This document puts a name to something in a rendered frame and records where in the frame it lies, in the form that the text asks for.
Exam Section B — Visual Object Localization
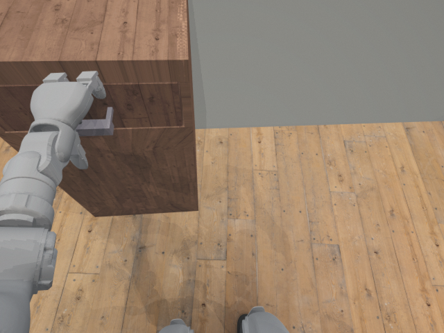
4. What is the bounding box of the robot left hand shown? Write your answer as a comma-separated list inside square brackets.
[31, 71, 106, 169]

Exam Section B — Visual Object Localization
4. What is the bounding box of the robot left upper arm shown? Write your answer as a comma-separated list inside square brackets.
[0, 227, 58, 333]

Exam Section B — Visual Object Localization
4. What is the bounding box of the handle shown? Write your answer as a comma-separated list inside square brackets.
[76, 107, 114, 137]

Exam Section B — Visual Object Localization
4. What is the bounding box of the left robot shin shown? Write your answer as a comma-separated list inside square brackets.
[170, 319, 185, 325]

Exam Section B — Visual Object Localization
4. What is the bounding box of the robot right thigh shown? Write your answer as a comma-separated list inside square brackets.
[242, 312, 289, 333]

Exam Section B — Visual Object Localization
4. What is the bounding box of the left robot forearm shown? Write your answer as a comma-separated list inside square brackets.
[0, 119, 76, 232]

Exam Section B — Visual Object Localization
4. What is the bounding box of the cabinet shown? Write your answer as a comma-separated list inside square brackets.
[0, 0, 198, 217]

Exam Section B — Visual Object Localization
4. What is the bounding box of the drawer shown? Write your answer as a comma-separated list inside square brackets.
[0, 81, 182, 131]

